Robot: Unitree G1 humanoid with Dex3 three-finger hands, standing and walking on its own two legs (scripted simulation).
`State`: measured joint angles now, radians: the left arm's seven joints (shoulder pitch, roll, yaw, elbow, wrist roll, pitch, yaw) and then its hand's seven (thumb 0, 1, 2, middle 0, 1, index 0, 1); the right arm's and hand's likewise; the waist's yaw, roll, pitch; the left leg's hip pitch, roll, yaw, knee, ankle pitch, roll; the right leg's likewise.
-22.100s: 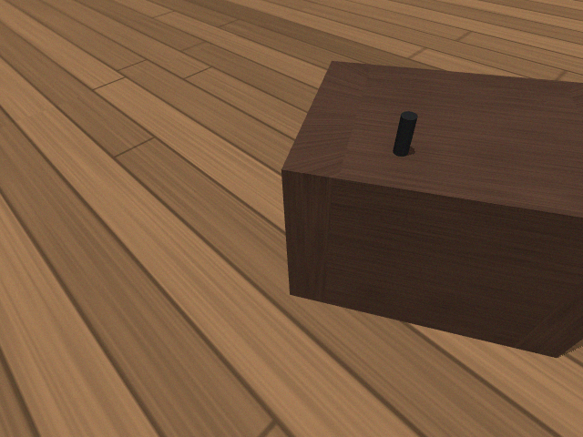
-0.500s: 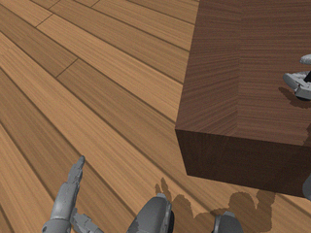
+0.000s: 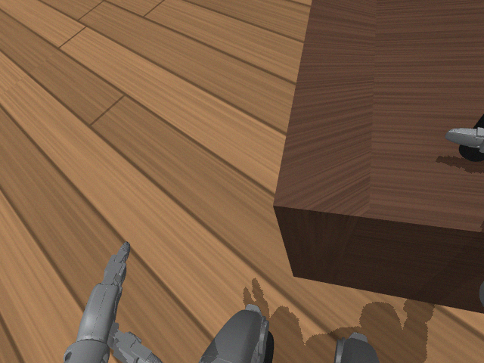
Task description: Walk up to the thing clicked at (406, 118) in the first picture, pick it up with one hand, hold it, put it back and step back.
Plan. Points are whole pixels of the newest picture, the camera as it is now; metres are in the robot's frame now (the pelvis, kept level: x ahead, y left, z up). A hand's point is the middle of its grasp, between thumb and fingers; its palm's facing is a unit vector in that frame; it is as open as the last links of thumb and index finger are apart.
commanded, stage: withdraw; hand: right
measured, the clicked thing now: out of the picture +0.51 -0.24 +0.03
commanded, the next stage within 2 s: rise in 0.14 s
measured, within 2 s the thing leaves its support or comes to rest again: neither
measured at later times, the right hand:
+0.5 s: hand out of the picture +0.47 -0.33 +0.13, palm faces +0.34 +0.91 -0.25, open 17.3 cm
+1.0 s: hand out of the picture +0.29 -0.30 +0.10, palm faces +0.33 +0.88 -0.34, open 17.3 cm
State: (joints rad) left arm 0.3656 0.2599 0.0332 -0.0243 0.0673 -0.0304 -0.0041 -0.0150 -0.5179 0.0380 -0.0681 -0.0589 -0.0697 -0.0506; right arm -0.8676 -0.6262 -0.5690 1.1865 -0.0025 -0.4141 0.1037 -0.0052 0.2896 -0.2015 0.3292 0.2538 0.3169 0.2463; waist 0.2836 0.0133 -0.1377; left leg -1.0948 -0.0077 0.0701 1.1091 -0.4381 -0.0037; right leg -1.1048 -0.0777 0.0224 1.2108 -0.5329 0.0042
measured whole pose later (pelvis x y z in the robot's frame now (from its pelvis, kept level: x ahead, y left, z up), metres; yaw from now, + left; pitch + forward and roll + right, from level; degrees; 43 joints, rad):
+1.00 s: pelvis +0.05 -0.01 +0.08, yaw -1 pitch +6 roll +1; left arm 0.38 0.27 0.12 0.35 -0.07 0.06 0.04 -0.01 -0.52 0.06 -0.06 -0.05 -0.06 -0.05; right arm 0.15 -0.38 -0.26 0.21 0.07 0.04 -0.04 -0.01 0.51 -0.06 0.07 0.06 0.07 0.05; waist -0.02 -0.02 -0.09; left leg -0.43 0.02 0.03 0.66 -0.34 -0.02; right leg -0.41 -0.03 -0.03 0.71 -0.41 -0.01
